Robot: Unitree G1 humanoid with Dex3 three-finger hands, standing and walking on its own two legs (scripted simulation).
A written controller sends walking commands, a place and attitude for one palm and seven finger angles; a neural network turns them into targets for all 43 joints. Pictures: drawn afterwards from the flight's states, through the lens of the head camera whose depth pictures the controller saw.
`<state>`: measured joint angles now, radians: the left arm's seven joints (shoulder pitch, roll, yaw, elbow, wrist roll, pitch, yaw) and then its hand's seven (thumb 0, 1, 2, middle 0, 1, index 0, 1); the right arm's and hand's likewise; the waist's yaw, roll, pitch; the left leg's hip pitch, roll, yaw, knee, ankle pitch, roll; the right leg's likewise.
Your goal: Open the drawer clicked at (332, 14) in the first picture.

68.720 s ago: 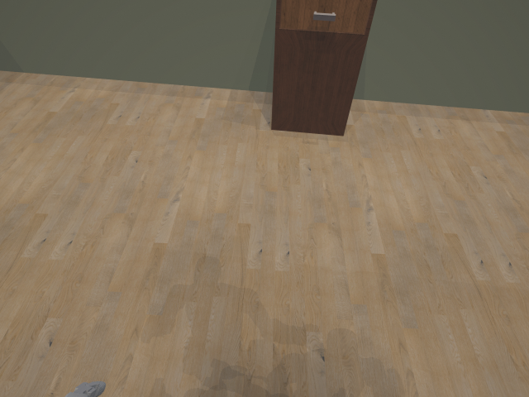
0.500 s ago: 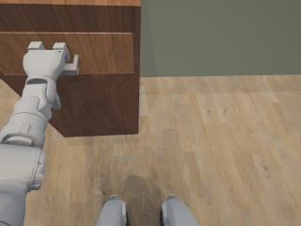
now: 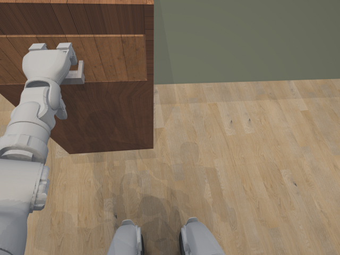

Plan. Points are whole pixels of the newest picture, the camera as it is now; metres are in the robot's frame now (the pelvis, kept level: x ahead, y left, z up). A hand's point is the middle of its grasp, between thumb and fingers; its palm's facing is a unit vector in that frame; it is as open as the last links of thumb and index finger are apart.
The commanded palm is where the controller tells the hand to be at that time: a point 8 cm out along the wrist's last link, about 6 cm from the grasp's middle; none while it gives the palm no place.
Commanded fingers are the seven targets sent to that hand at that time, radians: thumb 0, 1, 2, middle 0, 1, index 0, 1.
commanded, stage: lift the hand off the handle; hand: left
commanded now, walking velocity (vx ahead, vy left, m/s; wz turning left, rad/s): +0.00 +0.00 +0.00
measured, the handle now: (63, 71) +0.57 +0.23 +0.01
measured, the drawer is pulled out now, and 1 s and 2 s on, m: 0.00 0.00 0.00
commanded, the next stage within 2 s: draw the hand back to the body in 1.02 s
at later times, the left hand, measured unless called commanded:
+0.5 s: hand (43, 61) +0.53 +0.24 +0.09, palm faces -0.02 -0.02 -1.00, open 13.5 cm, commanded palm +0.51 +0.23 +0.16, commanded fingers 0.00 -0.50 0.30 -0.30 -1.20 -0.30 -1.20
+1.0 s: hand (26, 33) +0.52 +0.23 +0.17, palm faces +0.00 -0.01 -1.00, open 13.8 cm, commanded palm +0.50 +0.23 +0.21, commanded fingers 0.00 -0.50 0.30 -0.30 -1.20 -0.30 -1.20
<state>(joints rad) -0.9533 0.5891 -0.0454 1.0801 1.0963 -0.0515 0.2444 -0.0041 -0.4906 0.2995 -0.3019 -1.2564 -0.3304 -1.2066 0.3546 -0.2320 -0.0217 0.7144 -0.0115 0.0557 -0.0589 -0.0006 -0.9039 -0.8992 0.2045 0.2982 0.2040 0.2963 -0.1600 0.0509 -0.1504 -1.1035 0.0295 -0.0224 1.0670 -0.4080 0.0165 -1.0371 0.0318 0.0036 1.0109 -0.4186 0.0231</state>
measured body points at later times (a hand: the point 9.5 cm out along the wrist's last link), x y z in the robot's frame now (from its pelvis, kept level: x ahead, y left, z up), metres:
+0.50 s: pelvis +0.04 +0.00 +0.04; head +0.13 +0.01 +0.49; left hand +0.52 +0.23 +0.15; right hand +0.06 -0.27 -0.08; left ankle +0.04 +0.11 -0.66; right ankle +0.03 -0.14 -0.66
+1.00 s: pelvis +0.05 -0.01 +0.06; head +0.11 -0.02 +0.51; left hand +0.52 +0.23 +0.22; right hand +0.11 -0.28 -0.07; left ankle +0.04 +0.11 -0.66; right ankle +0.03 -0.14 -0.66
